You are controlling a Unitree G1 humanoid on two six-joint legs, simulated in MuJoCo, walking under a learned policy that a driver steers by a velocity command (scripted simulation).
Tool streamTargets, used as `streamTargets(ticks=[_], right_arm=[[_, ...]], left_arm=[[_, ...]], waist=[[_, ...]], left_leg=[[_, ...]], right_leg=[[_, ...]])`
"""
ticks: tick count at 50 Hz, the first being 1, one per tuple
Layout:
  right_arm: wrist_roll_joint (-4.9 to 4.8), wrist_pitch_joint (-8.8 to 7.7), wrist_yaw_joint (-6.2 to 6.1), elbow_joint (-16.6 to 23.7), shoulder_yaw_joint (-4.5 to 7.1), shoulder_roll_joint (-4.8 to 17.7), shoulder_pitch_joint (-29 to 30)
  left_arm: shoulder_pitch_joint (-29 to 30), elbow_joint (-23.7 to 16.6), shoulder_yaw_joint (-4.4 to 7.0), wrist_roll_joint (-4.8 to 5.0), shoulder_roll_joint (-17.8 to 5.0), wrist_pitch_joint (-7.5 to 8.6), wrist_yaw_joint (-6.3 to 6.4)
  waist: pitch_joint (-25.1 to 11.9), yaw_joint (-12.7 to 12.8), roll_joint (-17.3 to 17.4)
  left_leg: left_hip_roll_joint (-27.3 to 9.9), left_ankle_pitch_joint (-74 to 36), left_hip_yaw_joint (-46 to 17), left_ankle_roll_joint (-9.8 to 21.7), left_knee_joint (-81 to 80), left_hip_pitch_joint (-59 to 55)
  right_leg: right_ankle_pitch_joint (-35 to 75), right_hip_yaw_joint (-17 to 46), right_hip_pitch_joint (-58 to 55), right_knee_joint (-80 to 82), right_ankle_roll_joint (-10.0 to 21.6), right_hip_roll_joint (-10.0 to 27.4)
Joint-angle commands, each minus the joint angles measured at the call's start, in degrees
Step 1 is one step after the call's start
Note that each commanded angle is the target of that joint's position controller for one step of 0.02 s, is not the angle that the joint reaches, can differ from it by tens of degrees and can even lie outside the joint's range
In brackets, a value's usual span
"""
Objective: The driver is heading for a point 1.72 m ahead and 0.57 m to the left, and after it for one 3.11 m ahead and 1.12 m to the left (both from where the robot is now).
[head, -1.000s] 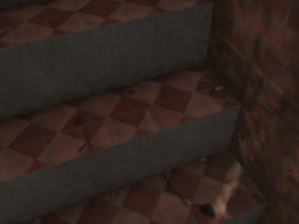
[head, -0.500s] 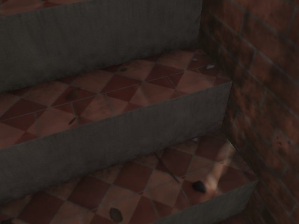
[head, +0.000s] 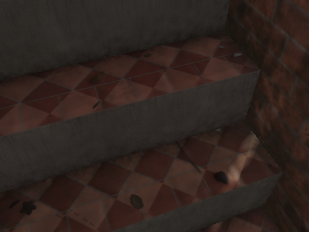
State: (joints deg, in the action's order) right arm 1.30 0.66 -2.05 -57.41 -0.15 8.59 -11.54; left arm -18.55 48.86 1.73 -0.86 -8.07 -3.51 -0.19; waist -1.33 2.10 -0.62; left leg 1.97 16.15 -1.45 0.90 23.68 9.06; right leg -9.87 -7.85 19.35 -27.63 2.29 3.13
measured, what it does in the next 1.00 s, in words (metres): shifts its weight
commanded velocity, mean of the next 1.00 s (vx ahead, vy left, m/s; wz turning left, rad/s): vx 0.09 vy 0.04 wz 0.00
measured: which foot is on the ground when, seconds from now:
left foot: down 0.00-1.00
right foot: down 0.00-1.00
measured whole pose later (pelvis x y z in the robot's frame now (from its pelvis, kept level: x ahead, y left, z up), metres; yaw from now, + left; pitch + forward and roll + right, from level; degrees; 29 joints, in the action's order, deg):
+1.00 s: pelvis +0.06 +0.01 +0.00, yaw +0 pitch +3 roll +0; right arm 0.3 -1.4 -0.6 -56.3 -2.0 11.8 -16.6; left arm -10.5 48.6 2.3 0.0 -10.0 -1.0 0.5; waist -2.0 -0.5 0.9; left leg 1.9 20.4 -2.9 2.6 26.3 6.8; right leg -16.0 -7.1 16.4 -29.3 1.0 2.4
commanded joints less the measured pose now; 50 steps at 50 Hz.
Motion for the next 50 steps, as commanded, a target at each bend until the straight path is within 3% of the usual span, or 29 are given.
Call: streamTargets(ticks=[1,2,3,6,10,12,13,14,17,18,27,28,29,32,35,38,40,41,43,45,46,48,50], right_arm=[[-0.09,-0.52,0.35,1.82,0.36,3.25,-0.3],[-0.1,-0.56,0.39,1.63,0.38,3.4,-0.53],[0.65,-0.78,0.38,1.17,0.15,2.89,-1.58],[0.12,-1.13,0.43,0.9,0.44,3.79,-1.25],[-0.06,-1.43,0.68,0.44,0.56,4.16,-2.09],[0.07,-1.29,0.66,0.36,0.28,4.01,-1.42],[-0.13,-1.1,0.66,0.36,0.56,4.93,-1.3],[0.23,-1.01,0.47,0.33,0.11,4.49,-1.89],[0.23,-0.68,0.42,1.33,0.3,6.2,-0.66],[0.43,-0.88,0.36,1.76,0.46,5.8,-1.44],[0.27,-0.94,0.44,1.89,0.1,5.61,-1.31],[-0.77,-0.86,0.02,0.15,0.68,6.81,-2.25],[-0.66,-0.6,-0.06,-0.42,0.44,6.17,-3.13],[-0.8,-0.4,0.0,-0.58,0.29,6.12,-3.22],[-0.83,-0.83,0.41,0.39,0.1,6.51,-3.19],[-0.64,-1.45,1.01,1.32,-0.19,6.65,-3.91],[-1.13,-1.65,1.29,1.45,-0.33,6.99,-5.02],[-1.19,-1.55,1.3,1.61,-0.28,7.87,-4.48],[-1.28,-2.06,1.12,2.19,-0.53,7.9,-5.08],[-1.24,-2.32,0.99,2.27,-0.4,8.71,-6.18],[-0.79,-2.63,1.65,3.65,-1.02,7.07,-5.56],[-1.1,-3.08,1.43,4.42,-1.3,7.39,-5.09],[-0.77,-3.1,1.2,5.0,-1.35,7.97,-5.25]], left_arm=[[0.23,-3.39,0.47,-0.03,-3.22,0.84,0.06],[0.07,-3.39,0.45,-0.05,-3.24,0.81,0.09],[-1.53,-2.62,0.42,0.23,-3.02,0.57,0.35],[-1.19,-2.97,0.49,0.1,-3.34,0.29,0.96],[-0.94,-3.21,0.51,0.1,-3.26,0.37,0.86],[-0.43,-3.61,0.29,-0.15,-3.0,0.39,0.72],[0.3,-3.92,0.45,-0.03,-3.27,0.34,0.87],[0.19,-3.73,0.63,0.21,-3.8,0.58,0.84],[1.06,-4.18,0.83,0.35,-4.25,0.97,0.44],[1.89,-3.59,0.77,0.36,-4.25,1.22,0.33],[4.19,-3.11,0.34,0.35,-3.41,1.69,-0.11],[2.88,-2.89,0.05,-0.54,-3.51,1.44,0.36],[2.54,-2.39,-0.26,-0.99,-3.13,1.3,0.79],[5.59,-2.92,-0.03,-0.46,-5.38,1.47,1.87],[6.1,-2.99,0.7,0.51,-7.48,1.84,2.83],[7.13,-3.19,1.06,1.23,-7.95,2.16,3.4],[8.22,-3.68,0.96,1.11,-7.18,2.5,3.38],[6.12,-3.1,1.11,0.63,-7.54,2.65,3.45],[7.25,-3.17,1.32,1.35,-7.19,2.97,2.98],[6.95,-2.99,1.33,1.14,-6.78,3.3,2.38],[8.29,-3.19,0.96,1.37,-5.14,3.41,1.21],[6.71,-3.36,1.32,0.54,-5.5,3.26,0.4],[6.5,-3.21,1.29,0.82,-5.55,3.06,-0.09]], waist=[[1.19,-0.57,-0.56],[1.17,-0.55,-0.59],[1.54,-0.38,-1.12],[2.24,-0.32,-0.77],[1.55,-0.47,-0.49],[0.94,-0.42,-0.39],[0.27,-0.3,-0.35],[0.5,-0.11,-0.39],[-1.06,0.35,-0.74],[-3.09,-1.0,-0.01],[-0.92,-1.16,-0.7],[0.53,-0.87,-0.61],[-0.61,-1.2,-0.22],[2.01,-2.3,-1.68],[1.98,-2.72,-2.0],[1.95,-3.34,-1.55],[1.52,-3.33,0.03],[0.24,-2.04,1.04],[-0.39,-2.51,-0.01],[-2.76,-2.38,0.65],[-4.82,-2.47,1.72],[-7.15,-1.16,0.65],[-7.17,-1.38,0.4]], left_leg=[[-5.43,-4.07,-6.27,7.08,-5.97,5.8],[-5.38,-4.7,-6.18,7.03,-5.97,5.7],[-4.94,-3.03,-5.92,6.24,-6.55,5.3],[-4.73,-4.39,-5.69,5.57,-6.57,5.71],[-5.03,-7.29,-5.78,5.46,-6.63,4.69],[-5.33,-10.87,-5.56,5.58,-6.03,4.12],[-5.62,-13.02,-5.42,5.71,-5.36,3.89],[-5.92,-15.46,-5.73,5.78,-5.85,4.06],[-5.98,-17.3,-5.57,5.91,-4.99,3.23],[-6.32,-14.69,-5.15,5.93,-5.08,1.46],[-6.56,-12.6,-5.1,5.5,-5.92,2.62],[-6.16,-12.6,-4.64,5.18,-5.41,2.62],[-5.86,-9.63,-4.23,5.14,-6.09,2.47],[-4.19,0.1,-2.78,5.59,-5.27,3.93],[-2.91,4.12,-1.82,7.1,-2.14,6.22],[-2.83,4.04,-2.29,8.64,-0.8,6.95],[-3.21,-1.55,-3.28,9.38,-1.02,5.36],[-3.0,-5.46,-3.04,9.51,0.75,6.56],[-3.72,-14.38,-4.03,9.64,0.26,4.0],[-3.79,-23.18,-4.28,9.54,0.88,1.21],[-4.22,-29.24,-4.27,9.47,1.23,0.2],[-4.46,-42.52,-4.11,8.15,3.15,-0.28],[-5.33,-47.31,-5.3,6.98,1.81,-1.73]], right_leg=[[-5.77,7.13,-4.33,5.56,-1.44,3.65],[-5.6,7.19,-4.59,5.67,-1.43,3.69],[-6.25,7.42,-4.93,7.05,-1.53,3.95],[-6.28,7.74,-5.74,7.31,-1.45,4.09],[-3.9,7.55,-6.79,7.26,-1.32,3.85],[-1.87,7.87,-7.28,7.53,-1.72,3.92],[0.45,7.83,-7.89,6.95,-1.59,4.02],[3.34,7.64,-8.5,6.89,-1.48,4.04],[6.79,7.46,-9.65,5.81,-1.02,3.65],[6.16,7.96,-9.46,5.57,-0.74,3.76],[4.43,8.29,-8.26,6.32,-0.52,4.12],[4.54,8.67,-7.89,6.54,-0.26,4.13],[1.83,9.1,-8.73,7.89,-0.15,4.47],[-10.65,11.54,-6.49,11.46,0.85,5.6],[-18.31,12.78,-6.4,11.75,2.47,6.43],[-20.24,12.83,-5.37,10.9,3.45,6.65],[-16.42,11.06,-4.78,8.39,3.53,5.43],[-14.44,10.8,-6.93,7.24,3.94,5.75],[-6.88,8.76,-6.14,5.33,3.26,4.42],[2.25,5.35,-7.39,1.15,2.44,2.34],[6.62,3.81,-8.7,-0.94,1.77,1.34],[16.6,3.26,-12.42,-1.45,0.9,1.04],[20.5,3.35,-13.81,-0.7,-0.13,1.43]])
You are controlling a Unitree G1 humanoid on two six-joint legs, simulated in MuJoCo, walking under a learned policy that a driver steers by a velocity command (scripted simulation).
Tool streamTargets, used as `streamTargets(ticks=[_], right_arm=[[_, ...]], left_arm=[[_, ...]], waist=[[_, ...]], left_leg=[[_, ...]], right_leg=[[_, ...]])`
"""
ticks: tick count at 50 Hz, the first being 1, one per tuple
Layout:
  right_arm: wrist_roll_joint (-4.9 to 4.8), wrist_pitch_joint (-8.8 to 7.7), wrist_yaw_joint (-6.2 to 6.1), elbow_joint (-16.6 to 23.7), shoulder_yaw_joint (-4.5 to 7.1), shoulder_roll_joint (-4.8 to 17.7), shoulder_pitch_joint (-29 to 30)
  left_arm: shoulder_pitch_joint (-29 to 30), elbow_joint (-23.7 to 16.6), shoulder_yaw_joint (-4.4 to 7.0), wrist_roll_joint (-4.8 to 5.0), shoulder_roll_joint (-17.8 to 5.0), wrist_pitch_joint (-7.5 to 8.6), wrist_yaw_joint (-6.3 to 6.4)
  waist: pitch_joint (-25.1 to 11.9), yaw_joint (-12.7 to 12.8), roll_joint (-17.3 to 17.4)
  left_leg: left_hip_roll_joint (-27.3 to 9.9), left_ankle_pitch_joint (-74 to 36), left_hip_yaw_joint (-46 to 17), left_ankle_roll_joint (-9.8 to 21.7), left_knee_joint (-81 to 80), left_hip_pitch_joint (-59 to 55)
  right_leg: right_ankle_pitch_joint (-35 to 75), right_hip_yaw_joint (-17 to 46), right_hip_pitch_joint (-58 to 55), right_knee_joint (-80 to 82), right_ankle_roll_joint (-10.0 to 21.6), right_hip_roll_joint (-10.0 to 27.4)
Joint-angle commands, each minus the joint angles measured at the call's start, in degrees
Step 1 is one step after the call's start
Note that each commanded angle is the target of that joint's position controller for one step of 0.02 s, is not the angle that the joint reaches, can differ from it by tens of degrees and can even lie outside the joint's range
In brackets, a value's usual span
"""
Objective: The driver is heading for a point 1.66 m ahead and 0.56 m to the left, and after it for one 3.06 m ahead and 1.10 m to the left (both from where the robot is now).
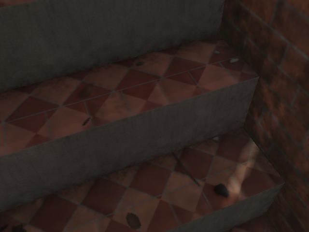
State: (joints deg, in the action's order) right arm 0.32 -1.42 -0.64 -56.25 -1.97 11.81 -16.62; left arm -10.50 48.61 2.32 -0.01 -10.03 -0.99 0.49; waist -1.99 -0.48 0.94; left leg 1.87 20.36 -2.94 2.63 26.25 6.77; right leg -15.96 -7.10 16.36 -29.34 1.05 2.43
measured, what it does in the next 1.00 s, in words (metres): stands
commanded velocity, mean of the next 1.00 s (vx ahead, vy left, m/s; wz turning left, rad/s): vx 0.17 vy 0.06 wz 0.00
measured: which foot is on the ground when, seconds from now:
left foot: down 0.00-1.00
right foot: down 0.00-1.00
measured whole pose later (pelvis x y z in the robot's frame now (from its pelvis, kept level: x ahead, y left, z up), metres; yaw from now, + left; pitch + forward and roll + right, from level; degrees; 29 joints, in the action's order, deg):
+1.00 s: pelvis -0.02 +0.00 +0.00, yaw -1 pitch +2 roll +1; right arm 1.6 0.5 -0.8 -55.9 -1.2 10.2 -14.6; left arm -15.5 46.5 1.0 -0.9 -8.1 -2.8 0.8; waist -3.2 0.7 -1.3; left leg 2.7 16.4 -4.0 0.8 18.2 3.9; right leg -12.8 -5.5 16.7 -27.2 1.0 2.9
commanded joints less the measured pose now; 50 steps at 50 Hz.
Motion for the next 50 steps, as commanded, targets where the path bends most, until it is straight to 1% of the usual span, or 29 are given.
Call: streamTargets(ticks=[1,4,5,6,7,8,9,12,13,14,15,16,19,20,22,30,32,33,34,35,37,38,39,40,42,43,44,46,50], right_arm=[[0.31,-0.99,-0.32,4.07,0.54,5.1,-0.33],[0.07,-1.1,-0.12,4.07,0.69,5.42,-0.59],[0.04,-1.07,-0.3,3.79,1.05,6.28,-1.35],[0.32,-1.1,-0.08,4.43,0.87,5.23,-0.62],[0.31,-0.98,0.01,4.34,0.96,5.06,-1.34],[0.34,-0.87,-0.01,4.28,1.05,4.99,-1.57],[0.22,-0.33,0.12,4.55,1.33,5.44,-0.7],[0.45,0.47,0.05,4.68,1.22,4.38,-0.33],[0.64,0.77,-0.1,4.35,1.35,4.57,-1.01],[0.77,0.89,-0.02,4.54,1.37,4.46,-0.34],[0.25,0.87,-0.22,4.38,1.49,4.86,0.0],[0.49,0.77,-0.12,5.0,1.17,4.02,1.75],[0.45,0.48,0.09,4.79,1.12,4.07,1.7],[0.74,0.39,-0.01,5.05,1.17,4.19,1.7],[0.66,0.34,-0.1,4.77,1.22,4.31,1.04],[0.54,0.45,-0.02,4.56,1.07,3.51,-0.55],[0.54,0.44,-0.01,4.59,1.07,3.5,-0.82],[0.91,0.27,0.27,3.83,1.28,3.75,0.54],[0.89,0.24,0.22,3.49,1.72,5.08,-0.2],[0.77,0.37,0.14,3.45,1.85,5.21,-0.19],[0.92,1.14,-0.06,3.46,1.72,4.11,-0.27],[0.98,1.41,-0.1,3.44,1.7,3.81,-0.14],[1.51,1.47,0.17,3.78,1.61,3.17,0.27],[1.52,1.51,0.39,3.7,1.67,3.06,0.1],[1.28,1.54,0.43,3.24,1.82,3.18,-0.43],[1.37,1.39,0.33,3.06,1.6,2.73,0.07],[1.39,1.33,0.1,2.81,1.69,3.13,-0.33],[1.47,1.51,-0.26,2.6,1.68,3.43,0.96],[1.22,1.54,-0.36,1.91,1.6,3.01,0.78]], left_arm=[[-1.29,-2.99,0.72,0.04,-3.79,0.31,-0.81],[-0.36,-3.51,0.43,-0.36,-3.25,-0.48,-0.79],[-0.31,-3.24,0.69,-0.59,-4.26,-0.4,-0.85],[0.56,-2.76,0.34,-0.29,-3.47,-0.33,-1.01],[0.78,-2.67,0.23,-0.53,-3.24,0.1,-1.21],[0.74,-2.41,0.25,-0.53,-3.2,0.39,-1.4],[1.34,-3.52,0.12,-0.97,-3.15,0.07,-1.13],[2.0,-3.89,-0.26,-0.93,-2.12,0.05,-0.98],[1.32,-3.87,-0.44,-1.27,-1.9,0.1,-0.92],[1.53,-4.13,-0.59,-1.16,-1.77,-0.01,-0.74],[2.24,-4.99,-0.26,-1.12,-2.53,-0.21,-0.42],[2.1,-5.45,-0.5,-0.97,-1.66,-0.33,-0.16],[1.44,-6.22,-0.47,-1.15,-1.83,-0.45,0.39],[0.5,-6.08,-0.13,-0.98,-2.71,-0.21,0.49],[0.5,-6.34,-0.03,-0.87,-2.74,-0.03,0.67],[-1.19,-6.85,0.14,-0.75,-2.52,-0.08,0.85],[-1.39,-7.0,0.16,-0.76,-2.58,-0.05,0.87],[-1.63,-7.12,-0.01,-0.46,-2.55,-0.02,0.32],[-4.26,-6.98,0.23,-0.58,-2.69,-0.1,-0.08],[-5.31,-6.79,0.26,-0.55,-2.85,-0.25,-0.42],[-4.6,-6.58,0.17,-0.53,-2.44,-0.74,-0.8],[-4.0,-6.62,0.17,-0.56,-2.48,-0.89,-0.83],[-4.01,-6.13,-0.08,-0.59,-2.15,-0.91,-0.8],[-4.21,-5.91,-0.02,-0.75,-2.46,-0.94,-0.8],[-4.09,-5.72,-0.04,-0.86,-2.6,-0.86,-0.67],[-3.96,-5.75,-0.15,-0.98,-2.23,-0.96,-0.36],[-4.41,-5.55,-0.07,-0.97,-2.75,-1.15,0.1],[-4.0,-5.83,-0.25,-0.98,-2.5,-1.3,0.55],[-4.78,-5.33,-0.37,-0.87,-2.54,-1.04,0.62]], waist=[[-5.77,1.02,-0.98],[-3.52,1.05,-0.35],[-1.67,0.98,-0.65],[-1.2,0.75,-0.33],[-0.99,0.36,-0.25],[-1.61,0.46,-0.33],[-1.95,0.89,-1.94],[-3.32,0.98,-1.31],[-3.7,0.98,-0.88],[-3.11,1.09,-0.75],[-2.17,0.95,-1.76],[-2.93,1.38,-1.69],[-2.38,1.39,-1.99],[-2.11,1.22,-2.47],[-1.28,0.87,-2.45],[-1.23,0.71,-2.21],[-1.14,0.67,-2.29],[0.26,0.99,-3.19],[-3.57,1.97,-2.46],[-5.25,2.08,-2.46],[-4.56,1.44,-2.84],[-3.12,1.17,-2.88],[-2.09,1.13,-2.15],[-1.29,0.97,-2.19],[-0.18,0.71,-2.29],[0.2,0.91,-2.03],[0.34,0.62,-2.98],[0.84,0.87,-2.49],[0.97,0.89,-2.07]], left_leg=[[-5.35,-51.44,-4.11,4.91,-1.58,0.16],[-5.82,-51.4,-4.88,3.69,-4.17,-1.25],[-5.4,-50.39,-4.97,3.22,-4.89,-0.24],[-5.79,-49.7,-5.53,3.0,-6.39,-1.53],[-5.75,-49.2,-5.31,2.92,-7.1,-2.43],[-5.65,-48.56,-5.04,3.1,-7.38,-3.39],[-4.86,-45.09,-4.71,3.94,-6.82,-3.92],[-5.28,-41.57,-4.78,5.06,-7.15,-4.38],[-5.15,-38.42,-4.58,5.51,-6.71,-4.38],[-5.02,-34.61,-4.87,5.79,-6.8,-2.66],[-4.89,-33.15,-4.86,5.78,-7.04,-0.73],[-5.2,-33.36,-4.86,5.76,-6.74,-0.67],[-5.19,-31.75,-5.0,5.55,-6.96,0.48],[-4.99,-29.99,-4.97,5.51,-7.24,0.65],[-4.96,-29.63,-4.9,5.38,-7.52,0.9],[-4.72,-27.66,-4.82,5.4,-7.96,0.99],[-4.73,-27.69,-4.82,5.36,-8.04,0.97],[-6.88,-44.05,-6.42,4.06,-7.66,0.71],[-7.06,-49.47,-6.02,4.0,-6.43,-1.41],[-7.01,-48.92,-5.81,4.14,-6.32,-2.67],[-6.58,-39.16,-5.53,4.38,-7.6,-2.26],[-6.45,-35.63,-5.58,4.34,-8.19,-1.56],[-6.07,-32.23,-5.57,4.33,-8.34,-0.92],[-5.95,-29.55,-5.45,4.23,-8.7,-0.41],[-5.88,-26.0,-5.44,4.15,-9.27,0.57],[-5.72,-24.55,-5.11,4.07,-9.36,1.28],[-5.78,-22.26,-5.32,4.03,-10.4,1.32],[-5.6,-21.28,-5.09,4.16,-10.46,2.26],[-5.44,-19.44,-5.0,4.4,-10.51,2.54]], right_leg=[[26.88,2.78,-10.92,1.53,0.8,2.3],[26.76,3.3,-10.1,2.82,0.27,2.91],[26.04,3.46,-9.6,3.47,0.94,2.91],[26.46,3.56,-8.35,3.74,0.96,3.08],[26.59,3.55,-7.56,3.22,0.92,3.08],[26.47,3.74,-7.28,3.11,0.89,3.28],[26.31,3.8,-6.28,3.06,0.52,3.47],[20.32,4.59,-4.33,1.77,0.52,3.63],[17.19,4.98,-3.82,1.61,0.53,3.8],[14.56,5.18,-3.87,2.01,0.54,3.81],[12.74,5.23,-3.76,1.76,0.49,3.67],[13.33,5.4,-4.3,1.49,-0.26,4.02],[13.94,5.8,-4.65,1.64,-0.28,4.39],[13.82,5.94,-4.77,2.79,-0.57,4.49],[14.51,5.93,-4.58,2.78,-0.51,4.49],[13.27,6.16,-4.56,3.36,-0.19,4.5],[13.36,6.16,-4.47,3.42,-0.21,4.51],[24.92,5.91,-3.89,0.32,-1.22,4.71],[25.83,5.86,-6.23,-0.13,-1.47,4.75],[25.07,6.06,-6.98,0.43,-1.61,4.66],[20.49,6.62,-6.25,2.2,-1.52,4.69],[18.91,6.85,-5.35,2.71,-1.47,4.7],[17.44,6.86,-4.85,3.24,-1.27,4.88],[15.95,6.78,-4.31,3.73,-1.24,4.86],[13.83,6.83,-3.57,3.91,-1.02,4.99],[13.43,7.19,-3.66,4.78,-0.84,5.19],[12.42,7.25,-3.69,5.49,-0.73,5.22],[11.68,7.54,-3.44,5.81,-0.56,5.3],[9.41,7.71,-2.95,6.23,-0.33,5.21]])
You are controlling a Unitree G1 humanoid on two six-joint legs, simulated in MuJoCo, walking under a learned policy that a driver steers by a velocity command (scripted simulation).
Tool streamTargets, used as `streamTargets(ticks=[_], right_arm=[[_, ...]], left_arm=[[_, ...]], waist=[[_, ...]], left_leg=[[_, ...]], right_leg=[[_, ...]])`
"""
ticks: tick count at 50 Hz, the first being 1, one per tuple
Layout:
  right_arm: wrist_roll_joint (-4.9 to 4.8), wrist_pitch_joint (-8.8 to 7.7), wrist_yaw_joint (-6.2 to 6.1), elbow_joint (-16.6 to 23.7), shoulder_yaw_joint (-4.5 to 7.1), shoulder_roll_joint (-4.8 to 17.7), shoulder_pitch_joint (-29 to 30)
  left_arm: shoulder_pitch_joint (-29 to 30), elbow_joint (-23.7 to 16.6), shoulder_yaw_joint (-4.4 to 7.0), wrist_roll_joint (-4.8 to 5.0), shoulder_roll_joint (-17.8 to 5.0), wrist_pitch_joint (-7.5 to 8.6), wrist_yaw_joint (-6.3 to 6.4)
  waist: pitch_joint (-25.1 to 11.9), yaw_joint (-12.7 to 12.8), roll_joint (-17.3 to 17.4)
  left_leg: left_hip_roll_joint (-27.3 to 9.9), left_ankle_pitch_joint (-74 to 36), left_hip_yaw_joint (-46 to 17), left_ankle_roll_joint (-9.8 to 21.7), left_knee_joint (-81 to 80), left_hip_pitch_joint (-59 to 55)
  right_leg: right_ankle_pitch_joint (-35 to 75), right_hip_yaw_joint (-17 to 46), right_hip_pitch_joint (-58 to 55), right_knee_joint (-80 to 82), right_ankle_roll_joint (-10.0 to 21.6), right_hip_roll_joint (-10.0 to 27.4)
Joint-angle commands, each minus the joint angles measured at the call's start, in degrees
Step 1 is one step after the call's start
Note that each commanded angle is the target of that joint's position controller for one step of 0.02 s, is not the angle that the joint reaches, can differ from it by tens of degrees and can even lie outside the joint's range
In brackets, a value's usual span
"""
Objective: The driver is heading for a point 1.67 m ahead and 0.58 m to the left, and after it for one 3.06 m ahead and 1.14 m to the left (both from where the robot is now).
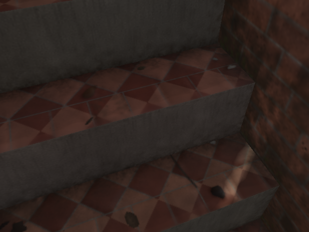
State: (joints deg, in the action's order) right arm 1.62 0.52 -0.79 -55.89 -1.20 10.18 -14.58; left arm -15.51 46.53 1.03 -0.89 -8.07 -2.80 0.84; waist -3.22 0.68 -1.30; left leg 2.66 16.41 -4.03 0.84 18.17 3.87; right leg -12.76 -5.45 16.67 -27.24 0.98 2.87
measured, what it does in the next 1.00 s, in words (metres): stands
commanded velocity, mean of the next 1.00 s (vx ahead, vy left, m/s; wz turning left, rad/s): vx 0.05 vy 0.02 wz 0.00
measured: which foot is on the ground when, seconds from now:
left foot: down 0.00-1.00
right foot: down 0.00-1.00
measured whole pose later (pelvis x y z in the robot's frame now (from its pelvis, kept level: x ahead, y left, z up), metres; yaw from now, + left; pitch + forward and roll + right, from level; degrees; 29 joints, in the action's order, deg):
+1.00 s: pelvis -0.01 -0.02 +0.00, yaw +0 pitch +2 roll +1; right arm 0.6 0.7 -1.9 -60.7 -0.4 10.6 -17.0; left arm -13.3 49.6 0.3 -0.8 -8.1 -0.9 0.6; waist -1.5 -0.6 -0.7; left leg 0.6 15.8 -3.9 -0.7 17.4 3.3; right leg -11.8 -5.6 15.9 -25.9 2.6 1.0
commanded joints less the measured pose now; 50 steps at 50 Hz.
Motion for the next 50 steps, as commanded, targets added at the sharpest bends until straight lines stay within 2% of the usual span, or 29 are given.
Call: streamTargets(ticks=[1,11,12,19,26,27,28,30,33,34,35,38,39,40,41,45,50], right_arm=[[-0.1,-0.42,-0.21,1.38,0.84,4.63,-1.28],[-0.23,-0.69,-0.34,-0.05,0.85,4.49,-1.67],[-0.05,-0.75,-0.13,-0.1,0.94,4.33,-2.17],[-0.04,-0.55,-0.17,-0.16,1.23,4.99,-2.35],[-0.19,-0.61,-0.14,-0.35,1.33,4.82,-2.87],[-0.24,-1.11,0.0,-0.46,1.47,4.41,-3.74],[-0.03,-1.09,0.08,-0.4,1.43,4.46,-3.06],[-0.49,-1.33,0.27,-0.68,1.7,4.91,-4.15],[-0.78,-1.63,0.61,-1.01,1.57,4.39,-4.13],[-1.12,-1.48,0.4,-1.14,1.63,4.23,-4.06],[-1.74,-1.14,-0.37,-2.15,1.98,5.37,-4.01],[-1.37,-0.59,-1.03,-2.5,2.11,5.52,-4.47],[-1.46,-0.5,-1.17,-2.6,2.12,5.88,-3.94],[-1.25,-0.39,-1.37,-2.88,1.63,4.85,-4.37],[-1.23,-0.34,-1.44,-3.11,1.64,5.13,-4.4],[-1.1,-0.18,-1.22,-3.51,1.61,5.25,-5.18],[-0.92,-0.01,-1.33,-3.68,1.65,5.52,-5.7]], left_arm=[[0.04,-3.13,0.89,-0.01,-4.46,0.79,0.29],[-0.47,-2.25,0.74,-0.14,-4.26,0.63,0.65],[-0.32,-2.11,0.71,0.23,-4.14,0.93,0.4],[-0.52,-1.86,0.76,0.17,-4.38,1.07,0.1],[-0.28,-2.06,0.73,0.1,-4.26,1.05,0.0],[0.24,-1.21,0.64,-0.02,-4.23,1.16,-0.01],[0.84,-1.35,0.59,-0.12,-4.53,1.23,0.13],[1.32,-1.36,0.54,0.01,-4.61,1.22,-0.01],[1.35,-1.22,0.35,-0.02,-3.92,1.05,-0.03],[1.61,-1.12,0.24,0.13,-3.42,1.43,-0.08],[0.45,-0.74,0.3,-0.37,-4.17,1.75,0.33],[1.1,-0.55,0.17,-0.2,-4.28,2.17,0.35],[0.98,-0.51,0.18,-0.47,-4.52,1.9,0.61],[1.5,-0.49,0.21,-0.22,-4.61,2.05,0.57],[1.02,-0.3,0.26,-0.17,-4.7,2.09,0.55],[1.41,0.1,0.17,0.19,-4.16,2.5,0.01],[1.69,0.46,0.17,0.04,-4.41,2.4,-0.15]], waist=[[2.23,-0.27,0.01],[2.48,-0.21,-0.49],[2.83,-0.36,-0.84],[2.3,-0.22,-0.72],[1.58,-0.29,-0.1],[0.13,-1.53,0.89],[0.6,-1.41,1.5],[1.07,-1.6,0.23],[1.79,-1.15,0.63],[2.14,-1.27,0.47],[3.49,-0.56,0.51],[2.51,-1.25,-0.93],[1.83,-0.93,-0.35],[2.76,-1.08,-0.54],[2.35,-0.75,-0.46],[1.82,-1.0,-0.7],[2.1,-1.29,-0.33]], left_leg=[[-6.21,-15.18,-3.91,6.19,-2.47,5.57],[-5.99,-12.55,-3.59,6.27,-2.76,6.47],[-6.16,-12.75,-3.96,6.0,-2.62,6.0],[-6.19,-13.61,-3.72,5.45,-2.45,6.3],[-6.4,-14.8,-3.6,5.24,-2.31,5.9],[-6.73,-12.63,-3.13,5.23,-2.65,4.27],[-6.67,-12.75,-3.1,5.28,-2.78,5.08],[-6.5,-11.45,-2.86,5.19,-2.33,5.45],[-6.53,-12.33,-2.98,5.41,-2.12,6.2],[-6.58,-12.02,-3.05,5.32,-2.15,5.99],[-6.12,-13.22,-2.76,5.02,-1.53,6.29],[-6.38,-14.19,-2.83,4.92,-1.81,5.02],[-6.13,-14.26,-2.38,5.15,-1.68,5.62],[-6.51,-16.22,-2.92,5.34,-2.74,6.0],[-6.47,-16.72,-2.71,5.36,-2.62,5.64],[-6.62,-15.97,-2.68,5.1,-2.6,4.48],[-6.63,-13.79,-2.37,4.82,-2.9,4.93]], right_leg=[[5.93,6.08,-3.25,4.26,-0.23,4.74],[2.97,6.53,-3.54,5.83,0.21,4.69],[4.03,6.01,-3.18,4.96,0.04,4.07],[6.05,5.93,-4.15,5.29,-0.23,4.1],[7.94,5.89,-5.0,5.38,-0.05,3.88],[7.22,6.5,-4.77,5.66,0.25,4.12],[7.93,6.36,-5.12,5.8,0.38,4.26],[8.01,6.25,-5.62,5.37,0.93,3.85],[8.02,6.25,-5.71,4.71,1.67,3.84],[8.1,6.12,-5.19,4.53,1.58,4.04],[9.73,6.47,-4.89,5.3,1.55,4.29],[11.13,6.27,-5.24,4.95,1.38,3.95],[11.12,6.86,-6.24,5.81,1.45,4.61],[12.18,6.54,-6.38,5.32,1.61,4.39],[12.83,6.51,-6.8,5.27,1.62,4.36],[12.5,6.09,-6.59,4.58,1.57,3.81],[10.24,6.23,-6.08,5.38,1.22,3.92]])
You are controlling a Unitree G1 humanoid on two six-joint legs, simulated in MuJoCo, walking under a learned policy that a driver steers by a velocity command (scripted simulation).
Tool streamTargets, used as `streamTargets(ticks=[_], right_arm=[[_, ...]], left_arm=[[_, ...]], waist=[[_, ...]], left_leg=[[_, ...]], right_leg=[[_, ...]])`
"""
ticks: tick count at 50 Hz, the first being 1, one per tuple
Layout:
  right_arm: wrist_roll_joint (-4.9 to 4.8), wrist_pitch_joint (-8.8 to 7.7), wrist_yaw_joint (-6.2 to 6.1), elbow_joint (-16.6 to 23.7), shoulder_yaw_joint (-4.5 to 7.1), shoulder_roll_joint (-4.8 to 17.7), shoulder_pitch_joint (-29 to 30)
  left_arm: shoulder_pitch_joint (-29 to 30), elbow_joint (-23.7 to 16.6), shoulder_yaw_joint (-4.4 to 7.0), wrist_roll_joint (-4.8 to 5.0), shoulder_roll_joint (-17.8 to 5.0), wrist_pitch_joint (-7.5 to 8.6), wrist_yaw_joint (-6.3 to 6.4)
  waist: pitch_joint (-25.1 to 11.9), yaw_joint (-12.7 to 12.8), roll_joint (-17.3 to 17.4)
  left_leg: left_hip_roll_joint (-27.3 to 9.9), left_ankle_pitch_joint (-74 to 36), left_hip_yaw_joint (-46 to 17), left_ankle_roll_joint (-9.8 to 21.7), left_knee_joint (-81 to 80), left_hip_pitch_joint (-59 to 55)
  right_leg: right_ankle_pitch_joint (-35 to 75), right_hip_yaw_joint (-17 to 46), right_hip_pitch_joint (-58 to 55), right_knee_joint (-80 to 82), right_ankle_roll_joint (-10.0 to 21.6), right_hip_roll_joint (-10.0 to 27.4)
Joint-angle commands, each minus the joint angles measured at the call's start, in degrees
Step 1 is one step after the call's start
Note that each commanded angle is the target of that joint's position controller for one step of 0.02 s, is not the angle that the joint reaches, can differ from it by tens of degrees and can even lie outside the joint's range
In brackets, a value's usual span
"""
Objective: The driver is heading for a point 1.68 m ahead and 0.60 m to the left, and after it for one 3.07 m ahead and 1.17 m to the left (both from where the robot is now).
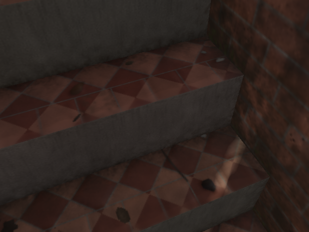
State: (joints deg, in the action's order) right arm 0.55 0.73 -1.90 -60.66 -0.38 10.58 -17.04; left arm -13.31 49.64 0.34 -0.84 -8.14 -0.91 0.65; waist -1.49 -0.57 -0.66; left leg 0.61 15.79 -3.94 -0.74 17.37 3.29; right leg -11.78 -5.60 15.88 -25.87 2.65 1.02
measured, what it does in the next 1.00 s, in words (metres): stands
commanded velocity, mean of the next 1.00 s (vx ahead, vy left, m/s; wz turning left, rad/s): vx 0.05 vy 0.02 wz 0.00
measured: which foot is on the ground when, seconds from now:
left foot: down 0.00-1.00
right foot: down 0.00-1.00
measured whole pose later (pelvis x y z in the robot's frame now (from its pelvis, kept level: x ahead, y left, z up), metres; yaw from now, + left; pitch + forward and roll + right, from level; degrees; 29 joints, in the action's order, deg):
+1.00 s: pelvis -0.01 -0.02 +0.00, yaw -1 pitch +2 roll +1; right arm 0.5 0.0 -2.2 -62.4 -1.0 9.7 -17.6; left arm -15.3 49.4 1.0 -1.5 -8.8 -1.7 1.6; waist -1.5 -1.0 -1.2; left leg -1.9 14.5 -3.0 -1.9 16.2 3.7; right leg -9.1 -5.6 15.6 -22.6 4.1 -1.2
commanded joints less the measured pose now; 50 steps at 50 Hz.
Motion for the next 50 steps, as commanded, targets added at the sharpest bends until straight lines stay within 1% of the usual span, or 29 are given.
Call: streamTargets(ticks=[1,11,23,24,26,31,32,33,36,37,39,40,41,45,46,47,48,49,50], right_arm=[[0.14,-0.19,-0.3,1.07,0.82,5.08,-3.29],[0.05,-0.35,-0.4,0.39,0.7,4.91,-4.22],[-0.02,-0.36,-0.5,0.13,0.7,4.9,-4.6],[-0.01,-0.13,-0.31,0.02,0.57,4.13,-4.44],[0.07,-0.03,-0.17,-0.18,0.58,4.39,-4.35],[0.09,0.02,-0.17,-0.54,0.59,4.28,-4.33],[0.12,-0.01,-0.06,-0.19,0.44,3.75,-3.62],[0.4,-0.27,0.03,0.54,0.16,3.27,-2.62],[0.22,-0.63,0.19,0.39,0.22,3.92,-2.82],[0.22,-0.58,0.12,0.18,0.39,4.33,-3.03],[0.22,-0.55,0.04,0.18,0.38,4.09,-3.13],[-0.5,-0.76,-0.3,-1.03,0.27,3.59,-5.63],[-0.61,-0.86,-0.46,-1.21,0.29,3.77,-5.42],[-0.4,-1.19,-0.39,-1.31,0.36,3.83,-4.48],[-0.18,-1.3,-0.32,-1.29,0.22,3.51,-4.97],[-0.22,-1.2,-0.58,-1.2,0.27,3.9,-4.49],[-0.2,-1.11,-0.69,-1.18,0.23,3.86,-4.83],[0.15,-0.89,-0.38,-0.58,-0.12,3.25,-3.87],[0.22,-0.83,-0.23,-0.65,-0.17,3.28,-4.05]], left_arm=[[-0.27,-2.67,0.86,-0.05,-4.4,0.43,0.07],[-0.66,-2.16,0.88,-0.03,-4.3,0.37,0.02],[-0.47,-1.83,0.89,-0.06,-4.18,0.34,-0.07],[-1.21,-1.6,0.99,-0.21,-4.6,0.46,0.15],[-1.65,-1.67,0.97,-0.15,-4.36,0.52,0.29],[-1.66,-1.89,0.99,-0.14,-4.45,0.44,0.32],[-1.75,-1.96,1.01,-0.12,-4.61,0.33,0.4],[-1.35,-2.0,0.8,-0.24,-4.39,0.12,0.5],[-1.67,-2.21,0.85,-0.33,-4.61,-0.15,0.67],[-1.75,-2.21,0.97,-0.5,-5.02,-0.3,0.73],[-1.71,-2.29,0.97,-0.47,-4.92,-0.41,0.74],[-2.5,-2.35,1.34,-0.64,-5.12,-0.7,0.8],[-1.95,-2.58,1.4,-0.59,-5.11,-0.85,0.84],[-2.23,-2.96,1.57,-0.77,-4.96,-1.04,1.05],[-2.76,-2.9,1.49,-0.89,-4.81,-0.96,1.0],[-3.01,-2.82,1.57,-0.92,-5.03,-0.44,1.03],[-2.87,-2.85,1.61,-0.88,-5.25,-0.15,0.98],[-2.52,-3.11,1.56,-0.56,-5.31,0.17,1.13],[-2.42,-3.28,1.54,-0.48,-5.29,0.27,1.23]], waist=[[0.67,-0.13,-1.08],[1.03,-0.06,-0.58],[1.41,-0.14,-0.97],[1.51,-0.49,-2.35],[1.24,-0.28,-1.19],[1.44,-0.41,-0.85],[1.76,-0.37,-0.85],[1.33,-0.23,-1.47],[1.03,-0.11,-0.65],[1.29,-0.11,-0.49],[1.43,-0.2,-0.5],[1.05,-0.72,-1.4],[2.23,-0.72,-1.21],[1.59,-0.28,-0.76],[1.48,-0.59,-1.29],[2.04,-0.4,-0.85],[1.62,-0.78,-1.21],[1.09,-1.15,-2.27],[0.74,-1.29,-2.03]], left_leg=[[-4.59,-12.66,-2.51,6.36,-2.25,5.67],[-4.57,-11.44,-2.2,6.39,-2.35,5.9],[-4.63,-10.03,-1.97,6.28,-2.45,6.25],[-4.83,-11.04,-1.97,6.33,-2.98,5.7],[-4.68,-11.57,-1.6,6.19,-2.78,5.62],[-4.72,-10.54,-1.36,6.08,-2.88,5.63],[-4.86,-11.21,-1.41,6.09,-2.98,5.58],[-5.46,-11.34,-1.4,5.83,-3.29,5.83],[-5.5,-10.44,-1.22,5.6,-3.19,6.07],[-5.48,-9.72,-1.26,5.68,-3.07,6.41],[-5.5,-8.75,-1.19,5.66,-3.1,6.56],[-5.82,-7.15,-0.8,5.36,-3.61,6.55],[-5.78,-6.95,-0.75,5.29,-3.77,6.94],[-5.97,-6.83,-0.62,5.02,-3.71,7.46],[-6.0,-6.06,-0.97,4.86,-3.94,7.08],[-5.94,-6.48,-0.66,4.69,-3.77,7.36],[-6.1,-6.48,-0.76,4.61,-3.93,7.22],[-5.84,-5.85,-0.63,4.58,-4.23,7.42],[-5.95,-5.57,-0.64,4.47,-4.48,7.47]], right_leg=[[8.79,6.44,-5.14,4.12,-0.56,5.71],[7.16,6.6,-4.89,4.72,-0.57,5.6],[6.24,6.86,-4.7,5.31,-0.52,5.5],[7.1,6.25,-4.34,4.66,-0.48,5.27],[7.65,6.32,-4.65,4.51,-0.36,5.4],[6.71,6.53,-4.32,4.74,-0.29,5.44],[7.11,6.59,-4.07,5.1,-0.42,5.49],[7.4,6.59,-4.64,5.06,-0.53,5.4],[7.75,6.87,-5.37,5.35,-0.44,5.51],[7.56,7.15,-5.49,5.35,-0.49,5.46],[7.07,7.31,-5.28,5.7,-0.5,5.47],[5.41,8.23,-5.42,7.2,-0.9,5.84],[4.97,8.3,-4.93,7.32,-1.03,5.72],[5.89,8.37,-5.88,7.61,-1.3,5.62],[5.06,8.62,-5.48,7.85,-1.68,5.57],[6.84,8.87,-5.75,8.24,-2.13,5.56],[7.72,8.78,-6.12,8.07,-2.28,5.52],[9.35,9.61,-6.55,7.93,-2.52,5.87],[9.92,9.55,-7.08,7.77,-2.51,5.92]])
